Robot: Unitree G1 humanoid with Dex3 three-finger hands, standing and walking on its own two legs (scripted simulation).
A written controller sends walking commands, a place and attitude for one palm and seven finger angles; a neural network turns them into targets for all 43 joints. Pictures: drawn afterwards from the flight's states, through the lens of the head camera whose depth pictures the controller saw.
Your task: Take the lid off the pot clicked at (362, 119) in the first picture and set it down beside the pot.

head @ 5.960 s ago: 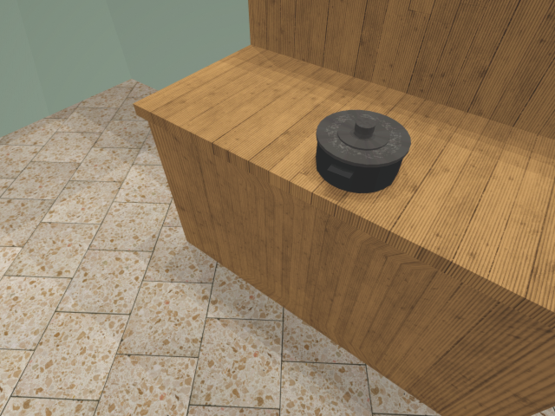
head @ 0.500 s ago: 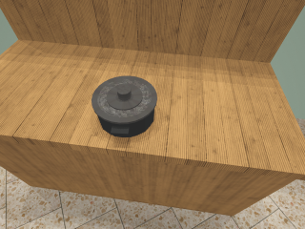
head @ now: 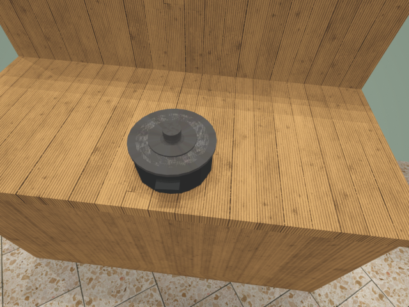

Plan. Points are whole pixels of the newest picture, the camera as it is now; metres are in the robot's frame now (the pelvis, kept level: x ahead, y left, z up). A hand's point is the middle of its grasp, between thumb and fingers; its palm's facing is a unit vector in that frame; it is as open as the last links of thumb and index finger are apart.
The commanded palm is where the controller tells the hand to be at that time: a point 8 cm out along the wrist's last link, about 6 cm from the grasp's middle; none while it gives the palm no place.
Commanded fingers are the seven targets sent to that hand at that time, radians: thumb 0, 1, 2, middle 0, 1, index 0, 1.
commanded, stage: come to a stop and stand still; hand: left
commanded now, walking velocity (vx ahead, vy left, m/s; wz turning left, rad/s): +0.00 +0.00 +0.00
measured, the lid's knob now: (171, 131) +0.47 +0.11 +0.06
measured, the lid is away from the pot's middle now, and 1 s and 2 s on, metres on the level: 0.00 0.00 0.00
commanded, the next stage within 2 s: look again from close up in 0.76 s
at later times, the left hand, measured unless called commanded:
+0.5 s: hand out of the picture -0.04 +0.14 -0.18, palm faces +0.03 -0.98 -0.18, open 7.4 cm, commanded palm none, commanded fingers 0.00 0.90 0.90 -0.20 -0.30 -0.20 -0.30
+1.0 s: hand out of the picture -0.06 +0.13 -0.18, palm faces +0.02 -0.99 -0.16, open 7.4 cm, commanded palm none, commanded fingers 0.00 0.90 0.90 -0.20 -0.30 -0.20 -0.30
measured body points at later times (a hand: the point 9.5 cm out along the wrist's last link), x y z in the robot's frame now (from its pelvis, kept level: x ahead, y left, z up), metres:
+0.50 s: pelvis -0.04 -0.02 +0.00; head -0.05 -0.02 +0.45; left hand -0.04 +0.20 -0.16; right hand -0.01 -0.25 -0.16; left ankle -0.06 +0.04 -0.74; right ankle -0.03 -0.14 -0.74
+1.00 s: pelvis -0.04 -0.03 +0.00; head -0.03 -0.03 +0.45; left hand -0.06 +0.18 -0.16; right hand -0.07 -0.23 -0.16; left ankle -0.06 +0.04 -0.74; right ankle -0.03 -0.14 -0.74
